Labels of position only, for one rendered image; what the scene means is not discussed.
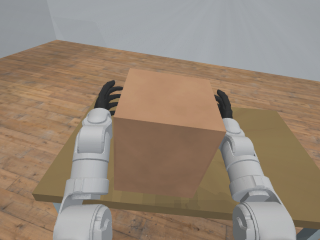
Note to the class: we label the left robot upper arm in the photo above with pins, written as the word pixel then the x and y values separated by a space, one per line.
pixel 84 222

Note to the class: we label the table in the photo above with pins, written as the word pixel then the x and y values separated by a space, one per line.
pixel 293 174

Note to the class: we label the robot right forearm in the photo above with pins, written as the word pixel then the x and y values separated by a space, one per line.
pixel 247 180

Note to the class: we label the robot right hand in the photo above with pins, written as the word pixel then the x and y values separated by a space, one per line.
pixel 224 104

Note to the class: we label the right robot upper arm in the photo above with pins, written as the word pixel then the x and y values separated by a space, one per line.
pixel 262 221

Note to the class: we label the carton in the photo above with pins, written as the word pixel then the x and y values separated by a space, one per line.
pixel 167 129

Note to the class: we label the robot left hand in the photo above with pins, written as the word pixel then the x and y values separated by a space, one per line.
pixel 104 96

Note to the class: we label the robot left forearm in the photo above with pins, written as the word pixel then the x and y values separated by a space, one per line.
pixel 88 179

